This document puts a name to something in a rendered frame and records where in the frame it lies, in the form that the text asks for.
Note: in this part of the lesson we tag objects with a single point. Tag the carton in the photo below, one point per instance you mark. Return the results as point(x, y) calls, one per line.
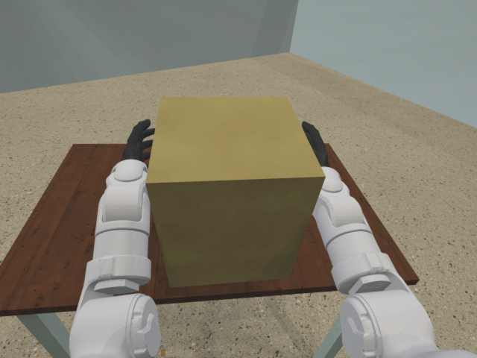
point(232, 183)

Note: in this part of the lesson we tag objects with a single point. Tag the left robot upper arm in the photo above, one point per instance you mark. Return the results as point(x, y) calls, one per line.
point(124, 326)

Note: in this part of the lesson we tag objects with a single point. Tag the right robot upper arm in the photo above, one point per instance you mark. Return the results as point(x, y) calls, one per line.
point(389, 324)

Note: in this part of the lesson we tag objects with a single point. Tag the robot right hand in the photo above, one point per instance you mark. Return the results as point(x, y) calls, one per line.
point(316, 143)

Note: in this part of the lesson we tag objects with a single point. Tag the right robot forearm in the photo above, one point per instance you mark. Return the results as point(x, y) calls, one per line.
point(358, 264)

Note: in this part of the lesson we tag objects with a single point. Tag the table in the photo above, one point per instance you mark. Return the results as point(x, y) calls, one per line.
point(43, 272)

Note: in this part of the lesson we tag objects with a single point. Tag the left robot forearm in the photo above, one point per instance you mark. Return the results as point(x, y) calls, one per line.
point(120, 261)

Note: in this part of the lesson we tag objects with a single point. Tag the robot left hand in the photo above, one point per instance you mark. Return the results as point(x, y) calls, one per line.
point(135, 144)

